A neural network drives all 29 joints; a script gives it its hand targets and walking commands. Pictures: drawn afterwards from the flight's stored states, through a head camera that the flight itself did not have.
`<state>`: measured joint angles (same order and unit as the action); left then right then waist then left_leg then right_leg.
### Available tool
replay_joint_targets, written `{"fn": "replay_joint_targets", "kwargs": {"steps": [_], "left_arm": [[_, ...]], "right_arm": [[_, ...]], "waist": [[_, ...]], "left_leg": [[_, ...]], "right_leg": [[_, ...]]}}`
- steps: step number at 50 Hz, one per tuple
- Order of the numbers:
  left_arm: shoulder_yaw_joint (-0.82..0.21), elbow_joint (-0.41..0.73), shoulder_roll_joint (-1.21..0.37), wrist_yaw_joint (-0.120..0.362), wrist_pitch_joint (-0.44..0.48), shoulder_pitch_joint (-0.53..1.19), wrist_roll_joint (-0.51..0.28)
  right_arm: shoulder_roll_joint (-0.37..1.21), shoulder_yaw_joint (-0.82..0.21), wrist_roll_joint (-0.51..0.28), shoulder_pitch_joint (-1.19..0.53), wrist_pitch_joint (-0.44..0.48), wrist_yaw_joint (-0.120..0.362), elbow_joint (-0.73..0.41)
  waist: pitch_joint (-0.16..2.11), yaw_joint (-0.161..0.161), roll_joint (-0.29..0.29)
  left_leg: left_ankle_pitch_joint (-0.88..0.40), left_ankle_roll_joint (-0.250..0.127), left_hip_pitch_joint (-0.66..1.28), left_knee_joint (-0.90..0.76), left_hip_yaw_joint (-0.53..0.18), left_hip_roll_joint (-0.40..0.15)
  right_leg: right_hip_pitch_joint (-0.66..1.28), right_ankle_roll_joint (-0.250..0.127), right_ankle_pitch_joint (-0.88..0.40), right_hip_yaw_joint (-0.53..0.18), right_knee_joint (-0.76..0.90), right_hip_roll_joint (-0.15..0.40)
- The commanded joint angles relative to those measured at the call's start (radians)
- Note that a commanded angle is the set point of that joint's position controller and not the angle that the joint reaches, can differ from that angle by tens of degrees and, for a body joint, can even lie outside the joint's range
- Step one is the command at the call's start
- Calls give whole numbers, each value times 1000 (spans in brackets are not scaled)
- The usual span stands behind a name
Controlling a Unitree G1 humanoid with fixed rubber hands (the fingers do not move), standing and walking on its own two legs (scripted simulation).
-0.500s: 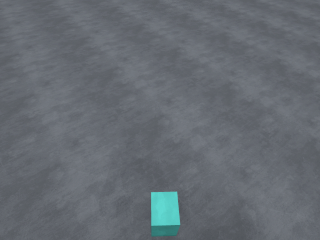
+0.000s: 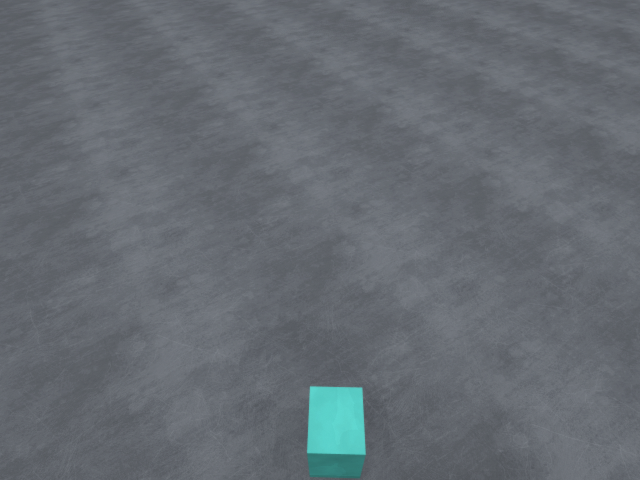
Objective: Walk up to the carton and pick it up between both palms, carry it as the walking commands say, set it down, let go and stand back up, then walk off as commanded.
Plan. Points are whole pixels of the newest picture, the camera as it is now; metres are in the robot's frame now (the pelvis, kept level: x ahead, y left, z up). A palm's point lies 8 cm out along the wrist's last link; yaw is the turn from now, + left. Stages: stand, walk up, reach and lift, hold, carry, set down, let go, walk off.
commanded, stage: walk up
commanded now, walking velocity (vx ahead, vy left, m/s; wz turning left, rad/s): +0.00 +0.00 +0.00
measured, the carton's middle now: (335, 433) +0.42 -0.01 -0.66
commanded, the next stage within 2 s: stand in 0.22 s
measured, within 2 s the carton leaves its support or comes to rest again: neither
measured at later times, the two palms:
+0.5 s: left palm out of the picture +0.06 +0.24 -0.13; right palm out of the picture +0.03 -0.24 -0.13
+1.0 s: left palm out of the picture +0.16 +0.23 -0.13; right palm out of the picture +0.16 -0.22 -0.13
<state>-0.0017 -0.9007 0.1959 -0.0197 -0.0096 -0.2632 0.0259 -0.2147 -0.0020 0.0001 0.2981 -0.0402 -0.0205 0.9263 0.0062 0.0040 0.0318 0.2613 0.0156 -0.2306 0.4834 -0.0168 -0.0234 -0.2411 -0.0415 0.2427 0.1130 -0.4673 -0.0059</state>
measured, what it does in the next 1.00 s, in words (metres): stands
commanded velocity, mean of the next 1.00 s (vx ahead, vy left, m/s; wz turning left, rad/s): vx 0.00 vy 0.00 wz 0.00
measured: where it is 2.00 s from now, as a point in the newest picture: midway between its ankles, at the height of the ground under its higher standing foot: outside the picture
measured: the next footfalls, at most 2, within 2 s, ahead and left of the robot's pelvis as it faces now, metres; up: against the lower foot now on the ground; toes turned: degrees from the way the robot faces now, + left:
none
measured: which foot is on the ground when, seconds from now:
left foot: down 0.00-1.00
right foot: down 0.00-1.00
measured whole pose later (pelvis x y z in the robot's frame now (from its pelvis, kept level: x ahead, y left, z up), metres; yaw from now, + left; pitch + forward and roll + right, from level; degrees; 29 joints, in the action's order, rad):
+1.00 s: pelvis +0.01 +0.01 -0.02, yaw -1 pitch +5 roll -1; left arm 0.00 -0.67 0.20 0.00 -0.28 -0.06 0.00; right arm -0.22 0.00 0.00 0.06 -0.30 0.02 0.63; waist -0.06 0.00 0.03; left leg 0.37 0.00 -0.39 0.68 0.01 -0.02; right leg -0.40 -0.02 0.32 0.09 -0.64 0.00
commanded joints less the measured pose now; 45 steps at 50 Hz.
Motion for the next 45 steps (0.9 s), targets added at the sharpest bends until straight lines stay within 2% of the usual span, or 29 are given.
{"fn": "replay_joint_targets", "kwargs": {"steps": [1,3,4,5,6,7,8,10,12,15,18,20,21,24,25,27,28,29,30,32,33,34,36,37,39,40,42,43,45], "left_arm": [[23,24,51,2,16,-37,-17],[35,8,82,-1,20,-48,-21],[31,9,97,3,26,-37,-20],[31,10,93,4,25,-38,-15],[34,-6,107,1,26,-61,-14],[30,4,91,3,27,-31,-11],[30,3,93,1,29,-57,-11],[36,-5,94,-2,28,-50,-10],[29,-1,105,4,32,-57,-12],[30,-11,102,-4,41,-88,-14],[29,-6,102,-1,32,-40,-18],[33,-10,108,-3,31,-62,-13],[29,-13,116,-2,40,-85,-17],[25,-9,118,2,42,-47,-15],[29,-10,108,4,42,-57,-13],[27,-13,113,0,46,-54,-19],[25,-16,110,3,43,-65,-15],[29,335,124,16,-20,286,-36],[44,404,164,18,-75,493,-43],[44,376,131,24,-179,403,-74],[70,390,140,22,-219,357,-70],[65,391,130,23,-252,308,-63],[65,408,107,31,-308,271,-75],[57,387,101,34,-333,245,-58],[73,327,121,31,-371,175,-10],[62,313,80,30,-372,148,8],[83,327,72,29,-358,137,11],[57,303,58,32,-342,146,10],[74,342,59,33,-272,183,8]], "right_arm": [[-110,37,37,13,41,-4,10],[-84,32,32,-8,52,-2,20],[-90,30,33,28,54,-2,19],[-88,30,29,10,59,-4,15],[-84,38,28,28,61,-3,18],[-67,31,30,42,63,-2,15],[-77,40,23,8,58,-1,15],[-71,39,27,12,61,4,18],[-88,39,30,11,65,1,14],[-67,32,27,48,70,-1,15],[-66,29,34,52,63,0,25],[-76,34,27,32,62,-2,7],[-73,36,27,51,64,-1,17],[-88,38,28,56,59,-2,16],[-87,41,29,42,59,1,9],[-75,41,26,59,59,-2,20],[-89,37,32,43,59,1,23],[-158,43,-70,-308,17,5,-328],[-158,5,-77,-536,-45,13,-472],[-174,16,-31,-452,-156,20,-477],[-201,21,-33,-396,-197,26,-471],[-168,19,-30,-338,-228,42,-448],[-159,75,-8,-247,-286,35,-421],[-119,59,-32,-223,-304,33,-402],[-112,68,3,-146,-352,21,-337],[-88,50,4,-146,-351,28,-315],[-100,82,16,-167,-337,18,-327],[-90,53,9,-176,-319,27,-331],[-78,72,2,-223,-250,33,-359]], "waist": [[-16,19,84],[27,31,76],[51,23,25],[65,24,42],[59,22,4],[56,8,28],[58,23,37],[39,24,-32],[31,17,40],[110,18,-24],[70,7,36],[86,14,36],[108,19,-16],[91,10,-44],[75,16,23],[101,12,-20],[69,12,10],[73,-1,62],[30,4,67],[-18,1,-8],[-12,30,44],[-42,40,53],[-15,17,26],[-10,39,61],[-71,28,9],[-117,46,19],[-38,10,-22],[-41,15,-2],[59,23,60]], "left_leg": [[-70,-61,3,-213,-149,-156],[-151,-58,-28,-187,-113,-122],[-165,-49,6,-156,-74,-97],[-114,-58,11,-166,-79,-95],[-125,-47,17,-156,-68,-89],[-113,-45,7,-158,-65,-84],[-116,-44,16,-177,-64,-90],[-91,-42,-20,-181,-76,-97],[-117,-38,20,-152,-43,-72],[-208,-35,61,-114,-27,-76],[-210,-35,57,-136,-34,-93],[-230,-33,46,-126,-28,-91],[-216,-37,70,-116,-24,-89],[-173,-37,89,-126,-32,-89],[-203,-30,76,-126,-30,-91],[-217,-28,80,-125,-26,-82],[-189,-30,69,-118,-25,-83],[200,-56,-220,54,46,-5],[305,-67,-285,32,55,-15],[295,-60,-310,23,32,-23],[320,-59,-311,3,12,-39],[261,-51,-319,1,20,-19],[170,-38,-262,26,-17,-20],[95,-40,-219,40,-9,0],[-22,-30,-247,51,-3,2],[-22,-25,-255,30,3,10],[-193,-25,-224,56,-15,18],[-184,-22,-236,73,-17,12],[-321,-14,-250,133,-42,23]], "right_leg": [[33,17,-14,-118,116,53],[144,4,-81,-126,125,72],[146,5,-110,-126,127,88],[147,-1,-127,-150,134,90],[156,2,-141,-150,139,99],[145,-1,-118,-145,130,104],[139,4,-111,-149,136,101],[154,3,-77,-148,143,98],[126,0,-158,-161,151,111],[151,-3,-233,-154,127,121],[108,0,-177,-154,105,106],[146,0,-209,-142,120,118],[149,-4,-216,-149,114,114],[100,-6,-181,-164,126,123],[105,-1,-193,-146,120,115],[115,-6,-185,-157,109,112],[92,-3,-194,-154,119,111],[-141,-12,209,-92,-59,22],[-65,-1,272,-67,-75,11],[-29,29,232,-64,-75,9],[-16,39,218,-51,-111,14],[-22,41,173,-62,-101,18],[-45,25,113,-97,-121,19],[-72,20,74,-115,-102,26],[-87,24,9,-120,-93,12],[-96,22,6,-115,-84,8],[-88,20,-143,-128,-89,-4],[-104,17,-148,-128,-109,5],[-124,17,-278,-141,-172,5]]}}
